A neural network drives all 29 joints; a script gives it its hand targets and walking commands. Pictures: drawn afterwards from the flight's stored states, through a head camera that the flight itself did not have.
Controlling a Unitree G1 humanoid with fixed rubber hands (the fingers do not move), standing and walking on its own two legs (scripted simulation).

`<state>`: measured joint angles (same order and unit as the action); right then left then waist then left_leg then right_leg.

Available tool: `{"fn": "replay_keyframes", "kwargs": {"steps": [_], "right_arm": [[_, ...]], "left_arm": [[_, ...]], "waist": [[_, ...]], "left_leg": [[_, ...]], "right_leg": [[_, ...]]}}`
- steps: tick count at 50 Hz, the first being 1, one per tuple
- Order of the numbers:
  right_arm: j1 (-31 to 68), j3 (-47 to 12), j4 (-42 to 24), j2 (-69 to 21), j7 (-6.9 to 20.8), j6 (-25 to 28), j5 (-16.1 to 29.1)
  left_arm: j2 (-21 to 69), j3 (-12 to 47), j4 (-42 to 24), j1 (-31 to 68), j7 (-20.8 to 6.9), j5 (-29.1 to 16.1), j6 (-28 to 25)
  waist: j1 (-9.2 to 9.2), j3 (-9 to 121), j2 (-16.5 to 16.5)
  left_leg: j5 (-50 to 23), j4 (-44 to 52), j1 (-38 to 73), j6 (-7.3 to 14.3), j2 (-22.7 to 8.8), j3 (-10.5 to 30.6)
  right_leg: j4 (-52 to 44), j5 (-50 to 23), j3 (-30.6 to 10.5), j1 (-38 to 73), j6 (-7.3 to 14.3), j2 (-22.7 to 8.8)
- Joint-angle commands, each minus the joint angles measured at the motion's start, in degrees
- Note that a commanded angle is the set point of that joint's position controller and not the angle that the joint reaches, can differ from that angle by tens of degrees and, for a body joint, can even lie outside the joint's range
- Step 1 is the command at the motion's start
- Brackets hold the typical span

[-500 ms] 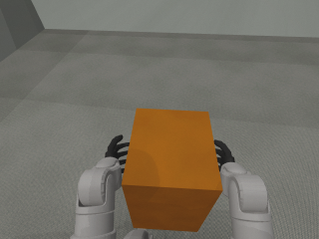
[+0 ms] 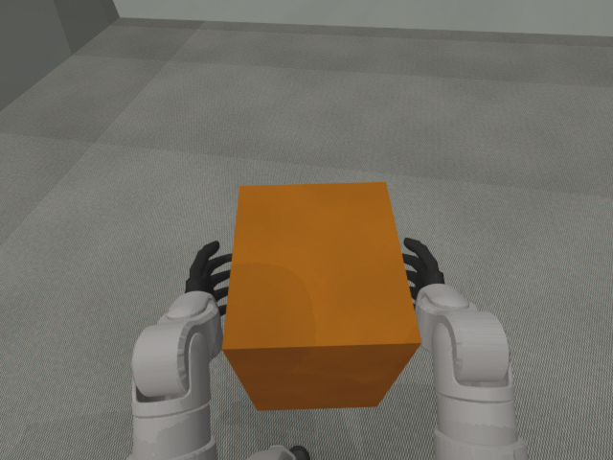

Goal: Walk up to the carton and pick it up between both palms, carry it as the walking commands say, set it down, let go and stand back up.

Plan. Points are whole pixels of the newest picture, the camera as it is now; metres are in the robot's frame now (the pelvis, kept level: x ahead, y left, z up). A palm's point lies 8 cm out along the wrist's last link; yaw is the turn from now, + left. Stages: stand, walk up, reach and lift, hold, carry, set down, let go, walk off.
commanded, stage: carry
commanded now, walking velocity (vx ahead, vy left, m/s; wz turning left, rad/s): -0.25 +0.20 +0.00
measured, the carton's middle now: (315, 307) +0.31 +0.03 +0.02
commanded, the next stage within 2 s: none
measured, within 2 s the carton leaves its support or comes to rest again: neither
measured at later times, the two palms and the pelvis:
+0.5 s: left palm out of the picture +0.07 +0.30 +0.07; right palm out of the picture +0.09 +0.03 +0.08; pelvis -0.20 +0.14 +0.01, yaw +2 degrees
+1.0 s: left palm out of the picture -0.12 +0.42 +0.07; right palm out of the picture -0.13 +0.15 +0.08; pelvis -0.41 +0.28 +0.01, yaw +2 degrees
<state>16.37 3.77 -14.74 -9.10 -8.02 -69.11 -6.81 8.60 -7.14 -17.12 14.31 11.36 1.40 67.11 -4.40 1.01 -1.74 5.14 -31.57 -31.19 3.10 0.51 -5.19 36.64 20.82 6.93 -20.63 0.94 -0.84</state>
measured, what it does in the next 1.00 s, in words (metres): walks backwards: left foot, then right foot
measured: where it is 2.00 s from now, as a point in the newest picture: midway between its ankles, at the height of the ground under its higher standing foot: outside the picture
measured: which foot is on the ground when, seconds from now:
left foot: down 0.00-0.00, up 0.02-0.30, down 0.32-0.60, up 0.62-0.90, down 0.92-1.00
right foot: down 0.00-0.32, up 0.34-0.58, down 0.60-0.92, up 0.94-1.00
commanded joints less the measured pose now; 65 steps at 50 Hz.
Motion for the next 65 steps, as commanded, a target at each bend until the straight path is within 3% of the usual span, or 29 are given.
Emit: {"fn": "replay_keyframes", "kwargs": {"steps": [1, 2, 3, 5, 13, 15, 16, 17, 18, 21, 28, 29, 31, 32, 33, 35, 38, 43, 44, 45, 46, 48, 49, 51, 58, 59, 61, 63, 65], "right_arm": [[23.32, -37.89, -7.83, -54.78, 12.21, 3.01, 19.6], [27.93, -39.23, -10.32, -56.63, 12.64, 3.25, 20.95], [29.88, -39.63, -9.52, -57.54, 12.82, 3.3, 22.76], [33.31, -40.78, -11.41, -57.16, 13.32, 3.68, 25.48], [26.06, -41.9, -7.5, -57.01, 14.53, 0.78, 27.7], [26.83, -41.41, -6.37, -57.57, 15.18, 0.55, 27.17], [27.04, -40.86, -5.75, -56.75, 15.71, 0.83, 26.88], [28.28, -41.28, -5.73, -57.64, 16.09, 1.28, 27.22], [29.59, -41.03, -6.15, -58.58, 16.48, 2.21, 27.35], [31.35, -37.72, -8.45, -58.35, 15.75, 2.79, 25.65], [20.72, -34.4, -5.85, -54.76, 12.62, 2.87, 19.94], [19.77, -34.41, -4.71, -54.32, 12.31, 2.8, 18.77], [20.5, -36.84, -6.08, -54.33, 12.4, 2.67, 18.8], [24.59, -38.13, -8.33, -55.25, 12.48, 3.01, 19.67], [28.71, -39.49, -10.45, -57.29, 12.82, 3.15, 21.26], [32.66, -40.33, -10.34, -57.57, 13.34, 3.48, 24.18], [32.71, -41.36, -11.57, -56.86, 13.58, 2.79, 27.02], [27.67, -42.14, -8.6, -57.22, 14.65, 1.08, 28.25], [27.07, -41.74, -7.32, -57.21, 15.01, 0.8, 27.91], [27.06, -41.26, -6.49, -57.34, 15.52, 0.79, 27.52], [27.71, -41.01, -5.66, -56.95, 15.92, 1.14, 27.34], [29.91, -40.77, -6.37, -58.94, 16.42, 2.25, 27.43], [30.57, -39.99, -7.68, -58.58, 16.16, 2.16, 26.42], [31.85, -37.95, -9.83, -58.47, 15.97, 2.96, 26.21], [19.05, -33.27, -3.39, -54.53, 13.13, 2.57, 19.44], [17.48, -32.96, -1.18, -54.17, 13.01, 2.46, 18.11], [20.4, -34.86, -1.64, -54.38, 13.18, 2.37, 18.24], [26.64, -37.15, -4.83, -56.25, 13.66, 2.65, 20.32], [32.12, -38.34, -5.07, -57.97, 14.13, 2.65, 23.06]], "left_arm": [[57.66, 41.03, 0.37, 24.53, -20.68, -22.22, 1.25], [58.52, 40.16, 0.92, 23.45, -20.83, -21.07, 0.53], [58.93, 40.47, -0.54, 26.76, -21.06, -21.45, 0.45], [59.22, 40.07, -2.68, 30.67, -20.44, -21.48, -0.03], [55.23, 35.85, 0.61, 18.64, -17.71, -13.91, 0.77], [55.43, 35.72, 2.61, 17.99, -17.62, -12.83, 1.03], [55.85, 36.53, 2.12, 19.07, -17.71, -12.96, 1.01], [56.89, 37.77, 1.66, 21.18, -17.86, -13.87, 0.57], [58.39, 39.56, 0.47, 24.97, -18.17, -15.9, -0.08], [61.32, 44.64, -6.7, 35.91, -17.84, -22.19, -0.34], [57.62, 43.45, -4.55, 28.64, -18.68, -23.82, 1.56], [57.5, 42.74, -2.77, 26.97, -19.3, -23.27, 1.63], [57.37, 41.23, -0.74, 25.75, -20.03, -22.28, 1.22], [57.88, 40.82, 0.88, 23.86, -20.38, -21.76, 1.06], [58.68, 40.36, 0.68, 24.36, -20.65, -21.09, 0.56], [59.61, 40.52, -1.54, 29.86, -20.64, -21.55, 0.08], [57.75, 39.32, -4.81, 29.64, -18.86, -19.92, -0.25], [55.12, 36.24, -0.16, 19.4, -17.34, -14.18, 0.59], [54.56, 36.1, 0.9, 18.35, -17.31, -13.34, 0.76], [54.99, 36.97, 1.05, 19.25, -17.28, -13.24, 0.79], [55.55, 37.61, 1.01, 20.44, -17.39, -13.5, 0.74], [58.22, 39.69, -0.19, 25.32, -17.94, -16.54, -0.24], [59.52, 41.17, -1.8, 28.26, -17.87, -18.25, -0.41], [61.46, 45.06, -6.37, 33.8, -17.43, -21.82, -0.56], [57.43, 44.71, -3.83, 29.45, -18.27, -24.27, 2.04], [57.13, 43.95, -1.74, 28.37, -18.78, -23.7, 2.19], [57.09, 43.18, 1.19, 27.29, -19.52, -22.99, 1.69], [59.33, 42.28, 4.15, 25.81, -20.19, -21.32, 1.08], [60.23, 41.02, 4.04, 29.9, -20.49, -21.3, 1.1]], "waist": [[3.47, 19.4, 21.2], [2.63, 16.69, 18.37], [2.94, 15.45, 10.57], [3.22, 15.81, 7.68], [3.63, 24.69, 20.26], [4.21, 23.71, 9.83], [4.0, 22.21, -7.33], [3.92, 19.96, -18.85], [4.36, 20.84, -19.14], [4.16, 19.67, -11.53], [3.95, 27.63, -6.5], [3.33, 27.73, -1.86], [4.51, 23.12, 23.81], [3.26, 19.0, 21.44], [2.82, 16.57, 17.35], [3.24, 14.66, 9.64], [3.57, 18.43, 12.91], [3.84, 24.48, 18.56], [4.15, 23.49, 14.32], [4.19, 23.7, 1.84], [4.13, 22.51, -18.45], [4.0, 22.29, -15.93], [4.35, 21.66, -11.27], [4.29, 22.7, -11.38], [4.58, 27.26, -9.16], [4.42, 27.25, -5.24], [4.64, 22.84, 11.88], [4.37, 18.03, 13.8], [4.32, 13.03, 10.01]], "left_leg": [[23.74, -24.72, -8.8, -3.74, -1.55, 6.67], [20.42, -29.93, -5.26, -2.42, -3.43, 12.62], [17.5, -34.21, -4.1, -3.22, -1.13, 11.2], [15.32, -34.44, -4.41, -4.51, 0.2, 9.88], [16.65, -1.22, 9.23, -6.72, 0.76, 0.07], [5.28, 12.32, 18.41, -4.78, -4.15, 5.41], [-11.91, 13.05, 21.76, -0.07, -15.17, 18.26], [-29.34, 11.0, 21.14, 5.8, -22.5, 23.83], [-33.5, 8.22, 14.75, 9.64, -21.43, 15.69], [-26.32, 4.8, 19.67, 4.29, -12.16, 7.0], [-14.84, 6.09, 26.63, 5.23, -13.48, 12.11], [-10.58, 3.51, 19.65, 3.11, -11.82, 11.59], [22.75, -12.77, -2.85, -2.86, -3.01, 3.96], [22.94, -23.65, -7.14, -3.14, -2.33, 7.51], [20.34, -29.1, -3.62, -2.14, -3.63, 11.96], [16.59, -33.63, -3.32, -3.45, -0.94, 10.05], [16.63, -24.2, -0.03, -5.59, 0.39, 5.98], [14.11, 1.45, 11.64, -6.2, 1.26, -0.74], [8.56, 10.2, 15.87, -5.91, -0.38, 1.09], [-1.22, 13.32, 21.03, -3.48, -9.14, 11.57], [-21.61, 12.27, 24.19, 3.11, -21.64, 27.3], [-23.66, 8.18, 15.08, 6.91, -20.32, 17.03], [-16.94, 8.09, 14.85, 5.11, -16.12, 13.99], [-10.92, 6.93, 20.25, 1.11, -12.1, 9.98], [5.89, 9.44, 26.36, 3.25, -15.26, 14.98], [6.1, 8.05, 22.61, 1.63, -14.24, 14.94], [6.75, 1.57, 7.64, -3.42, -7.18, 8.14], [10.5, -3.98, 14.02, -3.82, -4.95, 2.35], [9.04, -7.19, 15.06, -2.88, -3.61, 1.96]], "right_leg": [[-15.02, -40.18, -29.03, 15.46, 14.0, -33.7], [-13.56, -35.13, -23.36, 8.16, 14.08, -29.92], [-13.84, -31.94, -16.92, 5.95, 11.56, -23.73], [-12.79, -30.8, -11.27, 6.54, 8.27, -19.6], [-8.07, -32.43, -7.43, 13.59, 3.58, -17.04], [-1.46, -25.4, -3.87, 6.25, -0.56, -11.96], [6.01, -7.65, -0.3, -4.55, -3.66, -6.28], [19.27, 17.58, 1.21, -13.1, -5.02, -1.64], [30.61, 20.77, -2.69, -10.57, -3.45, -2.98], [31.27, 10.11, -2.96, -10.83, -1.51, -1.88], [-10.31, 1.26, -3.73, 4.13, 0.14, -3.13], [-15.56, -3.23, -9.93, 12.37, 0.93, -8.31], [-14.03, -35.02, -31.64, 19.08, 9.55, -31.26], [-13.71, -41.68, -27.75, 14.61, 14.5, -32.65], [-13.45, -35.65, -22.2, 7.46, 14.02, -29.38], [-13.43, -31.39, -14.2, 5.16, 9.99, -21.76], [-10.82, -33.99, -6.76, 8.5, 6.13, -17.21], [-6.01, -32.19, -5.61, 11.46, 2.88, -15.58], [-3.78, -25.05, -3.65, 8.42, 0.64, -12.36], [1.99, -11.24, 0.04, 1.0, -2.26, -7.16], [14.54, 14.05, 2.63, -11.9, -6.01, -1.22], [27.52, 16.9, -4.15, -9.34, -3.43, -3.93], [30.49, 12.09, -3.88, -9.06, -3.08, -2.85], [25.71, 5.56, -2.64, -10.86, -3.02, -2.46], [-11.59, 1.78, -1.23, 2.45, -2.25, -0.04], [-17.49, -1.18, -5.57, 8.77, -1.75, -3.32], [-17.26, -4.84, -21.66, 14.62, 2.03, -16.9], [-16.33, -4.07, -13.07, -1.35, 5.55, -17.37], [-19.04, 4.92, -9.91, -7.98, 3.68, -13.56]]}}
